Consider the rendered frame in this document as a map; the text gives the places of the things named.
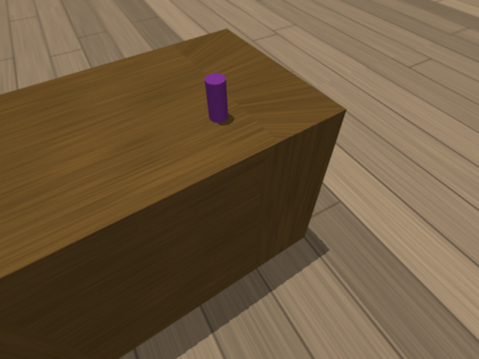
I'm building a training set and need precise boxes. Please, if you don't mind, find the can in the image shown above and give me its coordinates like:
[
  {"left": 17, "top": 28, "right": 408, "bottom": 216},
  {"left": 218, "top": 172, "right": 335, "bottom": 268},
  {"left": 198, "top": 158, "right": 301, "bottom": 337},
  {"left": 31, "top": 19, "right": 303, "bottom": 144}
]
[{"left": 205, "top": 73, "right": 228, "bottom": 123}]

